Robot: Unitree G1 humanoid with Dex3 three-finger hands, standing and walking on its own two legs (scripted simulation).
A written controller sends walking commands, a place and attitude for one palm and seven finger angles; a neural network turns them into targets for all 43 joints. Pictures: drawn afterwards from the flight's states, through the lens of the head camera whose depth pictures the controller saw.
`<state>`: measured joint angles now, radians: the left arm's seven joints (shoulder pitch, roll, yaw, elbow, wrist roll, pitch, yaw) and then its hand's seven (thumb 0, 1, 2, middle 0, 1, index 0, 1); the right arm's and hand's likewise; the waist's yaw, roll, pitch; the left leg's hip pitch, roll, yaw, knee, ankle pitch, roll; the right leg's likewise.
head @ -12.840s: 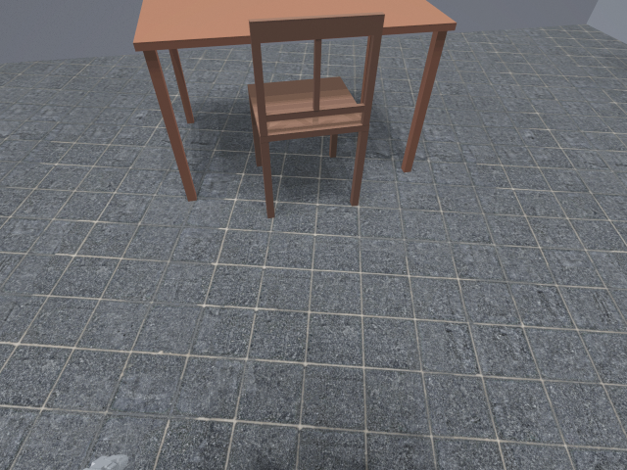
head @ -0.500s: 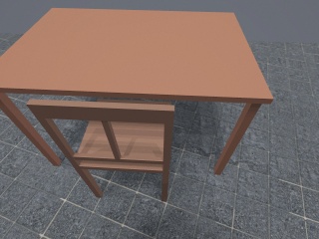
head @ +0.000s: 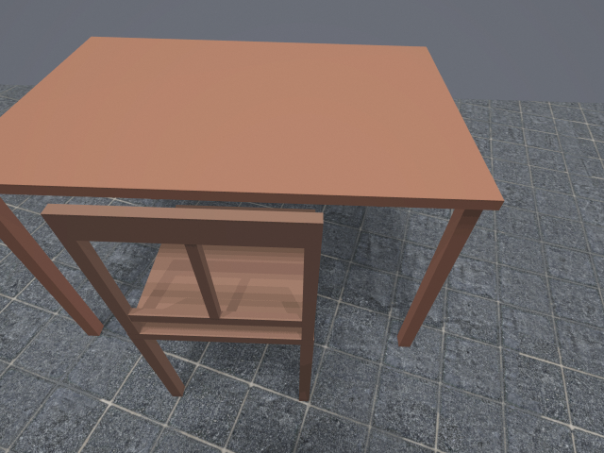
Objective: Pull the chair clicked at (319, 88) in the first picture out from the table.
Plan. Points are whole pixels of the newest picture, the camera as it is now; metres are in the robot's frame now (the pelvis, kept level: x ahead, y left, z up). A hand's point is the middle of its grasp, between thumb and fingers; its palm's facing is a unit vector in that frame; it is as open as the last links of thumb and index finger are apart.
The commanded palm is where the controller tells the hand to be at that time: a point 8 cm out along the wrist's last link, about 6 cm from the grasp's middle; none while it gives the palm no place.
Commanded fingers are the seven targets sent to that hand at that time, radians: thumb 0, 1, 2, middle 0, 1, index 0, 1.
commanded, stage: look again from close up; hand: left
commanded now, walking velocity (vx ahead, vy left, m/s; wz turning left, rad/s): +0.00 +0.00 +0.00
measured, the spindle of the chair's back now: (205, 281) +0.44 +0.21 -0.12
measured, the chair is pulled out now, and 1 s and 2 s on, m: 0.00 0.00 0.00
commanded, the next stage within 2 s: none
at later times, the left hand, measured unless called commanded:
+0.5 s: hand out of the picture -0.01 +0.18 -0.17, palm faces +0.01 -0.98 -0.18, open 7.4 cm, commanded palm none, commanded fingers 0.00 0.90 0.90 -0.20 -0.30 -0.20 -0.30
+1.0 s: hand out of the picture -0.03 +0.19 -0.17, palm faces +0.01 -0.99 -0.17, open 7.4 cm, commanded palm none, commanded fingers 0.00 0.90 0.90 -0.20 -0.30 -0.20 -0.30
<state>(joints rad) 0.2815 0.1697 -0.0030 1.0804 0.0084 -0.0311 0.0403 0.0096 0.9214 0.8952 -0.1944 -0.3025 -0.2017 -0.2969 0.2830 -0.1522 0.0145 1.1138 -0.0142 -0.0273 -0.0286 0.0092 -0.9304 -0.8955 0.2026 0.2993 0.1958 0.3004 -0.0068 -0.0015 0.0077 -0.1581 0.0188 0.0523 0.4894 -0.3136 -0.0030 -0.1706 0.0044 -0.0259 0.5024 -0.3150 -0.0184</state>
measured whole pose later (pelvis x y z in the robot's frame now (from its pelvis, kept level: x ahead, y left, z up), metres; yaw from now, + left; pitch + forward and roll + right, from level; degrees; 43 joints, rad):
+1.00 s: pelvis -0.02 +0.02 +0.00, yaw -1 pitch -2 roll +0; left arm 0.32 0.14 -0.02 1.10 0.01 -0.02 0.04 0.00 0.91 0.90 -0.19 -0.30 -0.20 -0.30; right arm 0.29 -0.13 0.02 1.15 -0.01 -0.03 -0.02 0.00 -0.91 -0.90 0.20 0.30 0.20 0.30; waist 0.00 -0.01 0.03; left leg -0.14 -0.01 0.08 0.43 -0.26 0.03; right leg -0.16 -0.02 0.00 0.44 -0.25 0.01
